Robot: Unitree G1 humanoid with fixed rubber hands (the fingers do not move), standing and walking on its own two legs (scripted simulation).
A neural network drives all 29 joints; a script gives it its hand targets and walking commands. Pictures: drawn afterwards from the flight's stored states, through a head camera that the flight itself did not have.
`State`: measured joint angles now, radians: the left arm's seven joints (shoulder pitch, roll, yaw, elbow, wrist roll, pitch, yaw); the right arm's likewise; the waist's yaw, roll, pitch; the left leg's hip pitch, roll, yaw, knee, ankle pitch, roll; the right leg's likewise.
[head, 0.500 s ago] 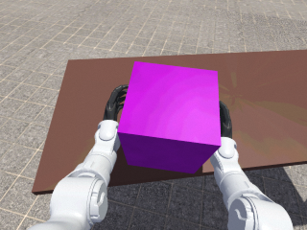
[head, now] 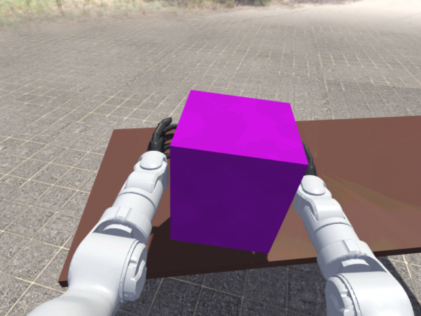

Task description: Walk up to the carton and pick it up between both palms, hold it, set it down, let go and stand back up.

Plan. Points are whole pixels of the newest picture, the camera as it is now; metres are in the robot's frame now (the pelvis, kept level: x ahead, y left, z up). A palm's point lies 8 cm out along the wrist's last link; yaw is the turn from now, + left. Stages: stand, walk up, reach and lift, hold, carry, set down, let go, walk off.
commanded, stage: reach and lift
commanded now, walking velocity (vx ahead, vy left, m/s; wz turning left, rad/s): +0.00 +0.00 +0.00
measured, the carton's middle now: (229, 171) +0.41 -0.03 +0.13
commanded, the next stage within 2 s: hold in 1.38 s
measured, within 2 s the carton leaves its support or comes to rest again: neither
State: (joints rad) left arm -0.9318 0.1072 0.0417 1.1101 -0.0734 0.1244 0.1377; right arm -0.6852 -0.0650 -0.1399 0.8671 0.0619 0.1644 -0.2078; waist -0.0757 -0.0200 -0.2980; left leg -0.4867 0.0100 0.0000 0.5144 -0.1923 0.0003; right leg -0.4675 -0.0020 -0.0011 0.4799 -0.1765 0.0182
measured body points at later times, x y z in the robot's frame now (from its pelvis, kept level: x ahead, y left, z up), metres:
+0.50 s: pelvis +0.00 -0.01 +0.00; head -0.08 +0.00 +0.45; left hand +0.41 +0.12 +0.23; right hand +0.38 -0.18 +0.18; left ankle +0.03 +0.11 -0.73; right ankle +0.03 -0.13 -0.73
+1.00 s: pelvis +0.00 +0.00 +0.01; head -0.08 +0.01 +0.45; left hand +0.41 +0.14 +0.23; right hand +0.38 -0.16 +0.19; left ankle +0.03 +0.12 -0.73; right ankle +0.03 -0.13 -0.73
